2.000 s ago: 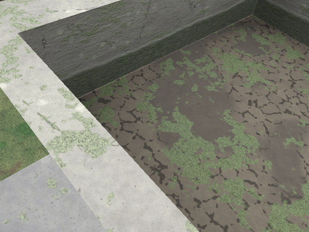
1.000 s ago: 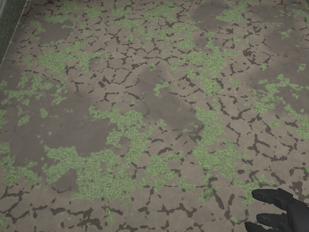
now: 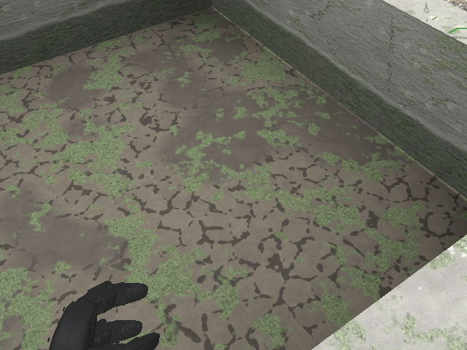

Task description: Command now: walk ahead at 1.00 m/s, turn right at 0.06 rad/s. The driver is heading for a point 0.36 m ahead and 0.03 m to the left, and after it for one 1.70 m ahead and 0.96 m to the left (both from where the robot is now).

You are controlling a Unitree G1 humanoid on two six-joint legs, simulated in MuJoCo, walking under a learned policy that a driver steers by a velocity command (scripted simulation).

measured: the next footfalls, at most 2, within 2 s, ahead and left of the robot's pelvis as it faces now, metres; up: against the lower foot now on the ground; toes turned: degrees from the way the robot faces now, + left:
left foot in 0.32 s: +0.05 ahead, +0.06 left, +0.00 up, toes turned -2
right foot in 0.50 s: +0.04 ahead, -0.25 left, +0.00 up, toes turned +7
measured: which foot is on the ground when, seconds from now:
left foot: down 0.00-0.12, up 0.14-0.30, down 0.32-0.50, up 0.52-0.90, down 0.92-1.00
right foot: down 0.00-0.28, up 0.30-0.48, down 0.50-0.94, up 0.96-1.00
